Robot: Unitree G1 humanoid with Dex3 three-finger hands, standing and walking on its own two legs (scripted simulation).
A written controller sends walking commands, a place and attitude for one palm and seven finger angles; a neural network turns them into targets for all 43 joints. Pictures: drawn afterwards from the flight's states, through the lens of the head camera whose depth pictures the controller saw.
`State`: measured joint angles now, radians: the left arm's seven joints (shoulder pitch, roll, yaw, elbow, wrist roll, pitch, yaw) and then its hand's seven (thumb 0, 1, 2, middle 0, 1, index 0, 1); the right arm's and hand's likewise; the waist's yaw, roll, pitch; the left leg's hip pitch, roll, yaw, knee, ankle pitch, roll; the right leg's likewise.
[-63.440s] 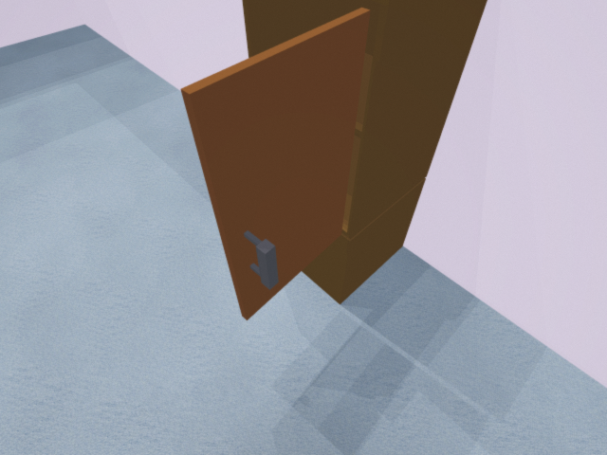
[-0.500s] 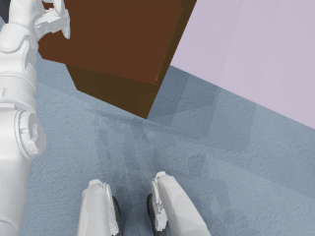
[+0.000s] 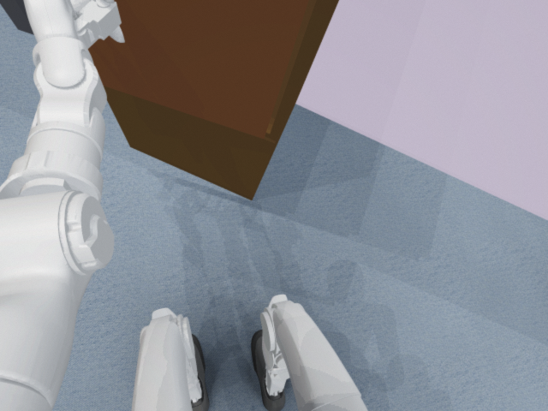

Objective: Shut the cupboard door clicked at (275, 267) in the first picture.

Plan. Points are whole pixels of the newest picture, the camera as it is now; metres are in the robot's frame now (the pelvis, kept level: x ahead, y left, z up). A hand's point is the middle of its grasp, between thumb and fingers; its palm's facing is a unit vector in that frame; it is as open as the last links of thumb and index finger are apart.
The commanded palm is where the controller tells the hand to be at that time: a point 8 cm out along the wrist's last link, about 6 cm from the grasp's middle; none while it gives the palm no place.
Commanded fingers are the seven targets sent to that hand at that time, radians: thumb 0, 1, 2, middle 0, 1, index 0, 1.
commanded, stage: pull the fist back off the door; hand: left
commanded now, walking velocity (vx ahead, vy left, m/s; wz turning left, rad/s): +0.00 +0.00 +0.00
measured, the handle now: out of the picture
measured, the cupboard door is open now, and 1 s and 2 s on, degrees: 7 7 7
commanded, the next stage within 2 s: draw the hand back to the body in 0.64 s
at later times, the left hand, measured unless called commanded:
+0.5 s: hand (115, 60) +0.54 +0.12 +0.07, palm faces +0.11 -0.99 -0.02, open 3.1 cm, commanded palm +0.50 +0.15 +0.08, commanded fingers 0.00 0.90 0.90 -1.30 -1.50 -1.30 -1.50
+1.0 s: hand (74, 89) +0.47 +0.14 +0.12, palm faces +0.14 -0.99 -0.06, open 3.1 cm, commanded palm +0.42 +0.19 +0.14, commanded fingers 0.00 0.90 0.90 -1.30 -1.50 -1.30 -1.50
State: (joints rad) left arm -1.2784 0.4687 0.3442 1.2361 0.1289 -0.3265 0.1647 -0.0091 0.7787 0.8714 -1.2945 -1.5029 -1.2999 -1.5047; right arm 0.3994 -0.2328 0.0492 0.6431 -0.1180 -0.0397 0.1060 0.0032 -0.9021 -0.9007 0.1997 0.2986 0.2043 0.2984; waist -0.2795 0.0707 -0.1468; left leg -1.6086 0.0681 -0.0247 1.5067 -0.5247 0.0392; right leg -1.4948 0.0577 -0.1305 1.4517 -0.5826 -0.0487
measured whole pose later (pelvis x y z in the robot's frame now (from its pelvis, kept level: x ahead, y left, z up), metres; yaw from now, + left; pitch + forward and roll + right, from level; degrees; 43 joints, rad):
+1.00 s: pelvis +0.03 -0.01 +0.08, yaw +3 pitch +23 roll -1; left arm -0.53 0.19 0.20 0.78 -0.08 -0.48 0.06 0.01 0.90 0.90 -1.30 -1.50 -1.30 -1.50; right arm 0.33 -0.22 0.00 0.60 -0.01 0.11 0.06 0.01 -0.90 -0.90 0.20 0.30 0.20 0.30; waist -0.09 0.06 -0.15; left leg -1.09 0.04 0.05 1.18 -0.49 0.03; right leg -1.03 0.04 -0.04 1.19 -0.55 -0.04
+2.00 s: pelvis +0.08 +0.01 +0.18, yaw +5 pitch -2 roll +0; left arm 0.48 0.37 0.35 -0.39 -0.08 -0.06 0.11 0.01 0.89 0.90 -0.39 -0.50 -0.39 -0.50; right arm 0.20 -0.23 0.03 0.61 0.02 -0.05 -0.06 0.01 -0.90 -0.90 0.20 0.30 0.20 0.30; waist 0.07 0.08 -0.03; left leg -0.17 -0.02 0.04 0.45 -0.25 0.03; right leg -0.09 0.01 -0.04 0.42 -0.30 -0.02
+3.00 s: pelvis +0.02 +0.03 +0.18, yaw +3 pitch +1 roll -1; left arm 0.56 0.44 0.42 -0.45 -0.06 -0.16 0.13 0.01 0.89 0.90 -0.21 -0.30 -0.22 -0.31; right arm 0.20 -0.25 0.01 0.54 0.02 0.03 -0.09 0.01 -0.90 -0.90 0.20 0.30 0.20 0.30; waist 0.00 0.04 -0.02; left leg -0.35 -0.02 0.08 0.53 -0.21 0.08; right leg -0.28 0.00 -0.01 0.52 -0.25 0.02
